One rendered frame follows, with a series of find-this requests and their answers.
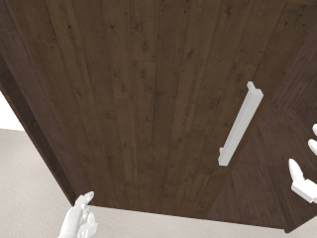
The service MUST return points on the wardrobe door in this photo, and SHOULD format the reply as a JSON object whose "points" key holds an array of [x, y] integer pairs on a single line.
{"points": [[17, 56], [147, 91]]}

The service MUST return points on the handle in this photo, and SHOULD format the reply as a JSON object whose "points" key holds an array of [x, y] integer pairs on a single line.
{"points": [[245, 115]]}

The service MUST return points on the left robot hand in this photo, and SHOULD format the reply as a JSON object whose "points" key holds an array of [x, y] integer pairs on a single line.
{"points": [[74, 218]]}

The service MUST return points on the right robot hand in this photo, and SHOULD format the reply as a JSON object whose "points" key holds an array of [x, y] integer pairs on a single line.
{"points": [[305, 188]]}

